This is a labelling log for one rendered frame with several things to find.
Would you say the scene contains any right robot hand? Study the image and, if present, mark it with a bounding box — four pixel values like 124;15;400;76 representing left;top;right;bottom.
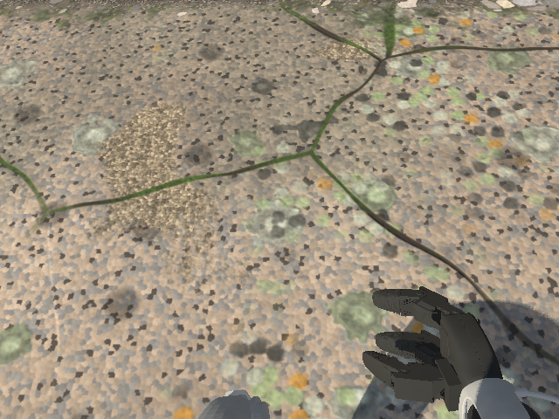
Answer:
362;286;505;412

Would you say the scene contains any robot left thigh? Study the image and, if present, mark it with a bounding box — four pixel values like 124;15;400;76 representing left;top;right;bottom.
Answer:
197;395;270;419

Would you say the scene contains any left robot shin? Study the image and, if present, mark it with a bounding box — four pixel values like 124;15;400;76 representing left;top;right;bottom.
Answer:
225;389;252;400

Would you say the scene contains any robot right forearm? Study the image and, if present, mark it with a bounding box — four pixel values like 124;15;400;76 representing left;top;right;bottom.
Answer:
459;378;541;419

